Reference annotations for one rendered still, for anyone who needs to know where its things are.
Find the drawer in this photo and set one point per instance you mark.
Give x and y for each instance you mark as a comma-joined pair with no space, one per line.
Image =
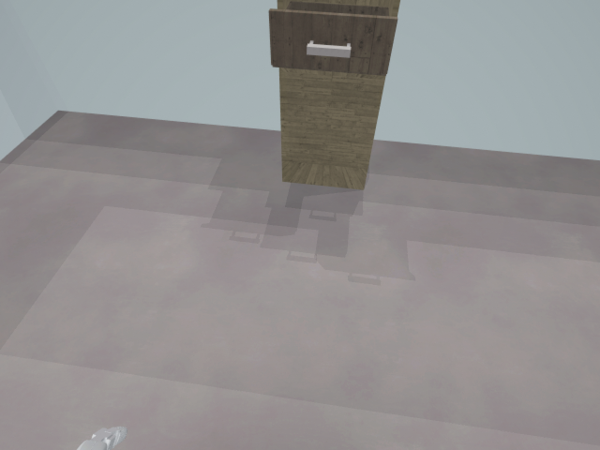
370,30

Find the handle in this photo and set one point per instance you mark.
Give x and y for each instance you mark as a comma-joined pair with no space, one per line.
329,50

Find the cabinet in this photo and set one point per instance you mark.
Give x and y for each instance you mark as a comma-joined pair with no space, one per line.
328,119

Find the robot left hand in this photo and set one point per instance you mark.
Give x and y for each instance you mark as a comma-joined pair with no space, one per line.
105,439

